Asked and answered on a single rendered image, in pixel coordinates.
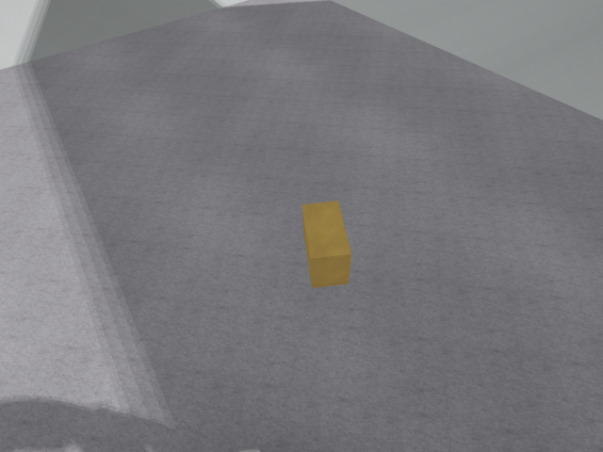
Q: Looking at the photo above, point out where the carton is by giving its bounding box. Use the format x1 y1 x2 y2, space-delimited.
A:
301 201 351 288

